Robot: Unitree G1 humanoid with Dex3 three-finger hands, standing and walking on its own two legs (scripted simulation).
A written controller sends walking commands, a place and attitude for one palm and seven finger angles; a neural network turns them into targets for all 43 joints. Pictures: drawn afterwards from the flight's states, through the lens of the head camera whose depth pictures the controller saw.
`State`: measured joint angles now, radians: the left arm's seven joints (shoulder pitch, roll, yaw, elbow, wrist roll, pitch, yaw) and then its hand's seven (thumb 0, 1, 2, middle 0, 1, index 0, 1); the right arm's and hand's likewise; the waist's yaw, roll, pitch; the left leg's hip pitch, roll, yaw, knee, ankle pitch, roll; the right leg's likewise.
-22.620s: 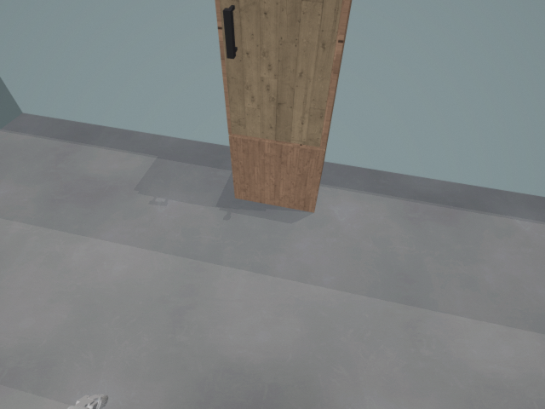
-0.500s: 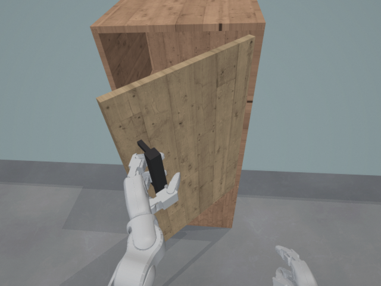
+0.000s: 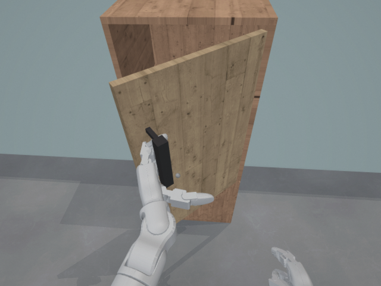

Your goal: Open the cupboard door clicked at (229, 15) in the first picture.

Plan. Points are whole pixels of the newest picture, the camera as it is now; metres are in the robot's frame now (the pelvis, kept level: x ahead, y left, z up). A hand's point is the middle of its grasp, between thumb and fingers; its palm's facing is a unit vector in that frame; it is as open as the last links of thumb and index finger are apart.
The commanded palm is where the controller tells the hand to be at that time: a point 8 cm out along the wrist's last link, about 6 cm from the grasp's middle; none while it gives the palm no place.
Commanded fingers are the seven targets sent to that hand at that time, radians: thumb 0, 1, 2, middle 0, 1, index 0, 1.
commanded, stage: open thumb and fingers to let go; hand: left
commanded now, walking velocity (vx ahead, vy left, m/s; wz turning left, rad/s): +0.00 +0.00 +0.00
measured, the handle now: (158, 158) +0.36 +0.09 +0.10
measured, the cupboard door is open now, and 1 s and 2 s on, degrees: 41 44 44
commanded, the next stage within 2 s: slide the hand sideways off the handle in 0.04 s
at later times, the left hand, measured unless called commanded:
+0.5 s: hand (173, 189) +0.28 +0.05 +0.09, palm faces -0.12 -0.99 +0.02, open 16.1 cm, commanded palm +0.25 +0.10 +0.09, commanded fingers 0.00 -0.50 0.30 -0.15 -0.30 -0.15 -0.30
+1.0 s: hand (151, 211) +0.24 +0.09 +0.09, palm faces -0.07 -1.00 +0.00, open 16.3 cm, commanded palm +0.21 +0.15 +0.09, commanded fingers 0.00 -0.50 0.30 -0.15 -0.30 -0.15 -0.30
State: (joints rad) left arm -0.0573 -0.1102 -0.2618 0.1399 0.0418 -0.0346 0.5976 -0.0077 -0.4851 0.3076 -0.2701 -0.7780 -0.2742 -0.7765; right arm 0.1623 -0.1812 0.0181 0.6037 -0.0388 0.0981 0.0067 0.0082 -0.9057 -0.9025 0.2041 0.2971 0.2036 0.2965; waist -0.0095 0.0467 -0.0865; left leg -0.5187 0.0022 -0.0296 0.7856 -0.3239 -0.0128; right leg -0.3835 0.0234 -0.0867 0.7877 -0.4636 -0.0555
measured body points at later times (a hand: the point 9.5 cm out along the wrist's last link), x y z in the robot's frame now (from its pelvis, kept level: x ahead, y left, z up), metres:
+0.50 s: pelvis -0.01 +0.02 +0.00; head -0.01 +0.01 +0.45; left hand +0.29 +0.11 +0.10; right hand +0.14 -0.20 -0.09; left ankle +0.05 +0.13 -0.71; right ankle -0.03 -0.08 -0.71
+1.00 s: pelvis +0.02 +0.01 +0.00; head +0.02 -0.01 +0.45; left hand +0.24 +0.14 +0.09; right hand +0.20 -0.20 -0.08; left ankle +0.05 +0.13 -0.71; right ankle -0.03 -0.08 -0.71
